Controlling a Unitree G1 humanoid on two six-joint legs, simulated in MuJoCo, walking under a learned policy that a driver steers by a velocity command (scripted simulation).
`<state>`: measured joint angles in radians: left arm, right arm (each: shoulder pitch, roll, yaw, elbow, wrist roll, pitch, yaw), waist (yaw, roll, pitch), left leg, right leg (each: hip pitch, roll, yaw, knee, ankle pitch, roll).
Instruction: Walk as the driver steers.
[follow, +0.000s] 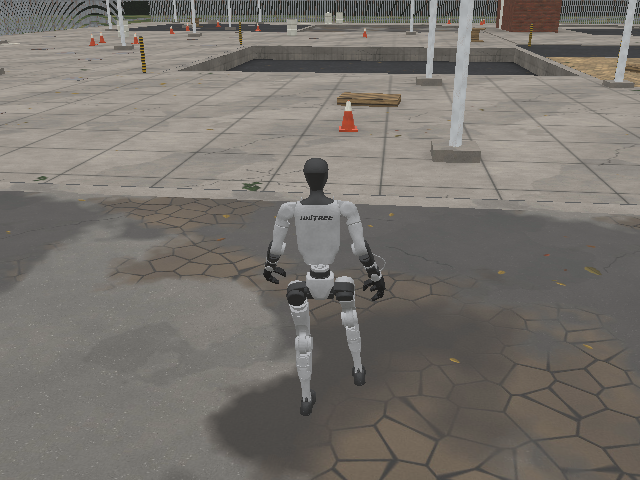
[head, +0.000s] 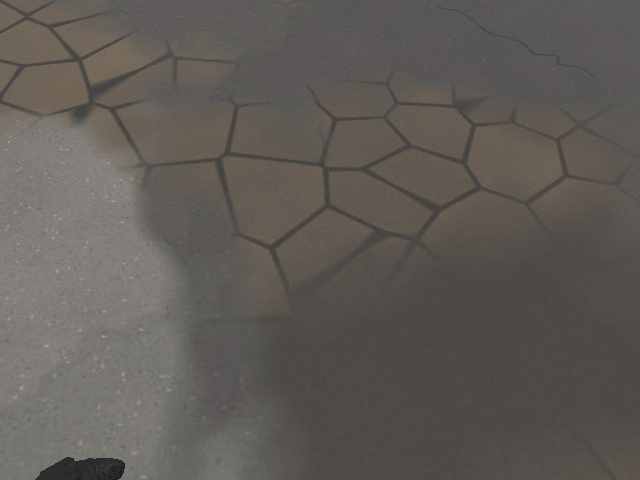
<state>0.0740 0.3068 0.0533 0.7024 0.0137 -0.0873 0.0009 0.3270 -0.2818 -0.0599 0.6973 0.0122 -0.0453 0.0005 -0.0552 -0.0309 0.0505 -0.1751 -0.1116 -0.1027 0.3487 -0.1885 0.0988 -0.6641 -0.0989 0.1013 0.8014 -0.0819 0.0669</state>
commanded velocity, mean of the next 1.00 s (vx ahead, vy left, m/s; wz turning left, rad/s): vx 0.50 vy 0.00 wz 0.12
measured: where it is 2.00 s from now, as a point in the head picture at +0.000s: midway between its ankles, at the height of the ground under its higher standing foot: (316, 221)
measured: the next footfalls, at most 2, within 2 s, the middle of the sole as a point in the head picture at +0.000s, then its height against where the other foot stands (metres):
right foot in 0.20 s outside the picture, level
left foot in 0.68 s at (224, 454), level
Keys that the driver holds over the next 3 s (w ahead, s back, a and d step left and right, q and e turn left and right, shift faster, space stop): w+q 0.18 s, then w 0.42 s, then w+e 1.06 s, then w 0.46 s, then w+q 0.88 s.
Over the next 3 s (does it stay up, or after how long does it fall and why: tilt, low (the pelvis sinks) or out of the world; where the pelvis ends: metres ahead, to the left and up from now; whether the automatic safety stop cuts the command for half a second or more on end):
stays up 1.61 -0.19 0.00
